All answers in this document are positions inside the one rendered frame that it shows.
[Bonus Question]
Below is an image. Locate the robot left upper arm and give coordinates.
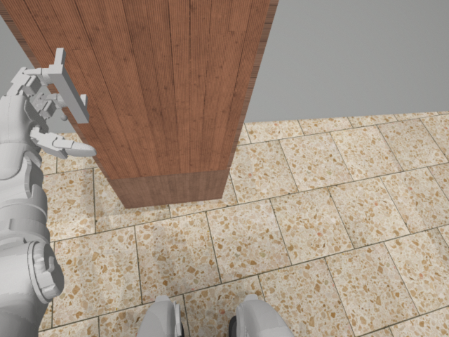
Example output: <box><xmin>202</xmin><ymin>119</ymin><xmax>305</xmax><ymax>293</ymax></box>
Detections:
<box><xmin>0</xmin><ymin>242</ymin><xmax>65</xmax><ymax>337</ymax></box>

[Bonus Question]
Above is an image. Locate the robot right thigh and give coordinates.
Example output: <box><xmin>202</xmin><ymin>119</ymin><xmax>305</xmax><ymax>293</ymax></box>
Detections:
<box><xmin>236</xmin><ymin>300</ymin><xmax>295</xmax><ymax>337</ymax></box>

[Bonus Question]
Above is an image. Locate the robot left thigh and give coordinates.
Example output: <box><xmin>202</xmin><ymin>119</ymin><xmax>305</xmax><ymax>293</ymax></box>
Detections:
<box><xmin>136</xmin><ymin>300</ymin><xmax>182</xmax><ymax>337</ymax></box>

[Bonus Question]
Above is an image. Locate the handle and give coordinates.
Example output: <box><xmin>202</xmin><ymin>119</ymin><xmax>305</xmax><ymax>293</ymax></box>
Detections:
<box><xmin>48</xmin><ymin>48</ymin><xmax>89</xmax><ymax>124</ymax></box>

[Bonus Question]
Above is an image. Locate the left robot hand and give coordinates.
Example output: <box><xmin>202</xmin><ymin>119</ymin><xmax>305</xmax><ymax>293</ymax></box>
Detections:
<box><xmin>0</xmin><ymin>67</ymin><xmax>97</xmax><ymax>159</ymax></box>

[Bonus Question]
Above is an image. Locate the robot thigh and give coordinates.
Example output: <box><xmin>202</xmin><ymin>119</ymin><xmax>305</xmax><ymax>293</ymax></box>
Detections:
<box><xmin>136</xmin><ymin>300</ymin><xmax>182</xmax><ymax>337</ymax></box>
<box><xmin>236</xmin><ymin>300</ymin><xmax>295</xmax><ymax>337</ymax></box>

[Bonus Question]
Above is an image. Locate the left robot forearm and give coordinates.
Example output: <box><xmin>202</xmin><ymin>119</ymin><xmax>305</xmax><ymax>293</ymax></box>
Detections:
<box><xmin>0</xmin><ymin>143</ymin><xmax>50</xmax><ymax>251</ymax></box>

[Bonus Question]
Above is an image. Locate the cupboard door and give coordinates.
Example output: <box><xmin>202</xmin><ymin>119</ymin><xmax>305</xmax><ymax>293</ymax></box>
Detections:
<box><xmin>1</xmin><ymin>0</ymin><xmax>270</xmax><ymax>180</ymax></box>

